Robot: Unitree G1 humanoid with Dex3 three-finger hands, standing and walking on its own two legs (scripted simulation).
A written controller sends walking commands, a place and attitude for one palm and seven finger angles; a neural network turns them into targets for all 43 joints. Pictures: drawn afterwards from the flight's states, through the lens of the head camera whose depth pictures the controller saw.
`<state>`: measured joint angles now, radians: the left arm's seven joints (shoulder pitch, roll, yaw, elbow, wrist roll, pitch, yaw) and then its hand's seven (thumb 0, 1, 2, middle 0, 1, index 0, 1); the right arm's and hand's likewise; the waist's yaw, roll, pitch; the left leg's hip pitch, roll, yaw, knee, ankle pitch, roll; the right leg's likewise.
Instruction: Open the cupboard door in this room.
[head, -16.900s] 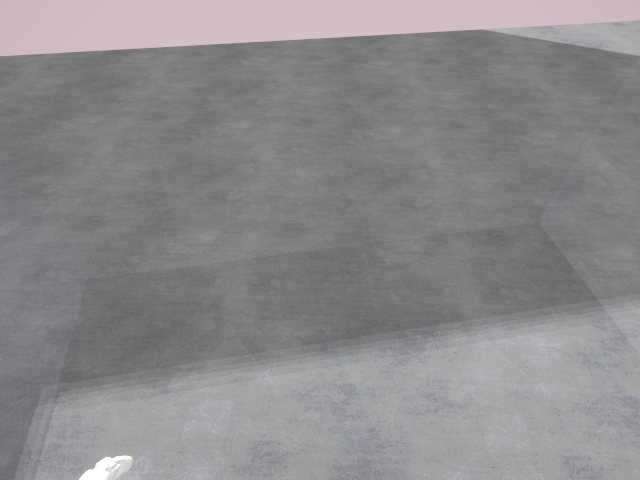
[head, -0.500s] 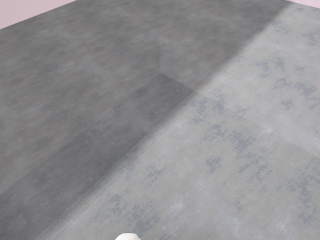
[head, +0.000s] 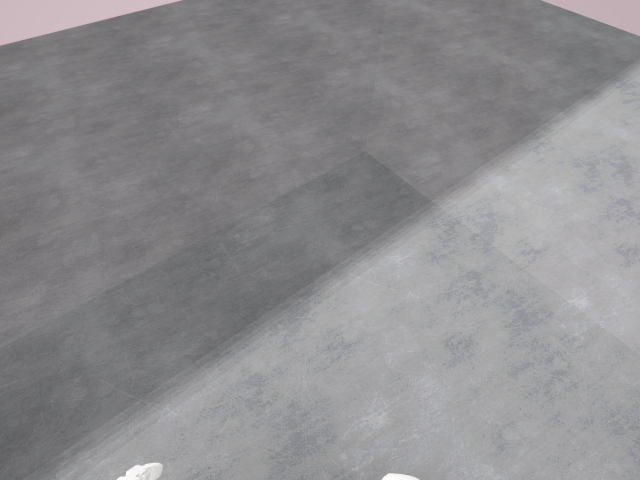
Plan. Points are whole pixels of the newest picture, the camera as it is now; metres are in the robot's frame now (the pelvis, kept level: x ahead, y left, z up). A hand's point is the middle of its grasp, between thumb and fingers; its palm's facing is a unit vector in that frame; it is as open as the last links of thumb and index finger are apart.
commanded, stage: turn or walk to find it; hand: left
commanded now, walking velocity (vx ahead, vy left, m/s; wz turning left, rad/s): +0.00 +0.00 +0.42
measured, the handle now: out of the picture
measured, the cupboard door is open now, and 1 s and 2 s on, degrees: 0 0 0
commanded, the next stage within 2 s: stand and wait in 1.32 s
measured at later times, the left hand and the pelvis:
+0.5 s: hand out of the picture -0.03 +0.16 -0.16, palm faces +0.27 -0.93 -0.25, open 7.4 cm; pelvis -0.03 -0.04 +0.00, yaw +15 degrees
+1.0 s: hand out of the picture -0.05 +0.22 -0.16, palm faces +0.44 -0.86 -0.25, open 7.4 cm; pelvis -0.06 -0.01 +0.00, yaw +26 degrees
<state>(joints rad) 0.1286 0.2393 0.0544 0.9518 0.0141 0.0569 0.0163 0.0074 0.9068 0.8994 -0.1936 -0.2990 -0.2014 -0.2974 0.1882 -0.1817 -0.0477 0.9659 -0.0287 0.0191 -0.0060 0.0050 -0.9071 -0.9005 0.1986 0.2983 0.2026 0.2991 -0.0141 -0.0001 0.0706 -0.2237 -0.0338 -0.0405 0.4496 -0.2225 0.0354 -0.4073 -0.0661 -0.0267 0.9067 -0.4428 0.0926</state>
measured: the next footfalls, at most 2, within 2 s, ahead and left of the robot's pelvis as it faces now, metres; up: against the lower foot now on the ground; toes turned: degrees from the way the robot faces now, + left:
right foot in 0.12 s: +0.04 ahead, -0.13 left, +0.00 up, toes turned +0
left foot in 0.62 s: -0.06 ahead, +0.10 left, +0.00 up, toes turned +22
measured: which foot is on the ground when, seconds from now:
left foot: down 0.00-0.12, up 0.14-0.60, down 0.62-1.00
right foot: up 0.00-0.10, down 0.12-0.62, up 0.64-1.00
